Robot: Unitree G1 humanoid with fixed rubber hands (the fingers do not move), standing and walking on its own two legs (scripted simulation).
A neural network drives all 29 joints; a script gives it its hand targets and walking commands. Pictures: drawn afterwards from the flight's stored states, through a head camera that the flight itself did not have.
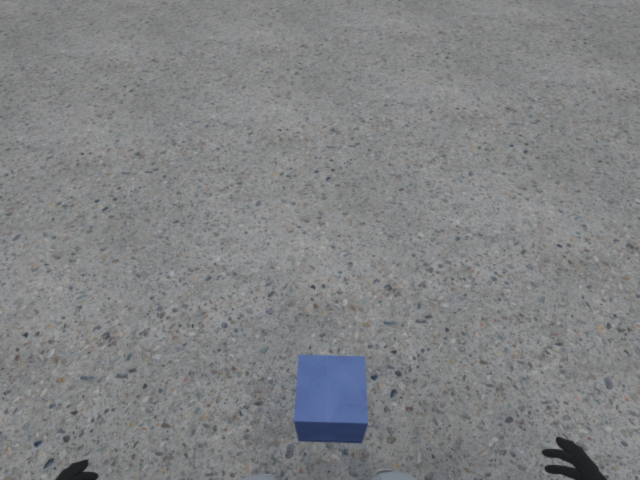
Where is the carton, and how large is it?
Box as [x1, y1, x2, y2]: [294, 355, 367, 442]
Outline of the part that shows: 299,355 294,422 298,439 306,441 361,442 367,425 364,356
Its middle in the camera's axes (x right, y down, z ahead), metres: +0.03 +0.43 +1.07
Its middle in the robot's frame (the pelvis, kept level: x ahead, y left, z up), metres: +0.41 +0.00 -0.63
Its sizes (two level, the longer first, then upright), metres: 0.180 0.169 0.215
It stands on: the floor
